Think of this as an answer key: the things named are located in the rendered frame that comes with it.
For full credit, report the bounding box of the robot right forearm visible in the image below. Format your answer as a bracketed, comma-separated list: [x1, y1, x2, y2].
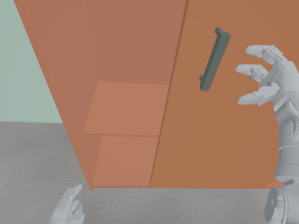
[272, 90, 299, 190]

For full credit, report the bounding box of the robot right upper arm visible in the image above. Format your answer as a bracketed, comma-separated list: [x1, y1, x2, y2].
[263, 186, 299, 224]

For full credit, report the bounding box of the right robot hand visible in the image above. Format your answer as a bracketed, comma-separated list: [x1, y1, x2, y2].
[235, 45, 299, 106]

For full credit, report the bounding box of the handle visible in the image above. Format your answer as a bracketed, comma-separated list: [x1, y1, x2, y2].
[199, 27, 231, 91]

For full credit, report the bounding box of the left robot hand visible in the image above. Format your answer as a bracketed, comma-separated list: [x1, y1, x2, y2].
[49, 184, 85, 224]

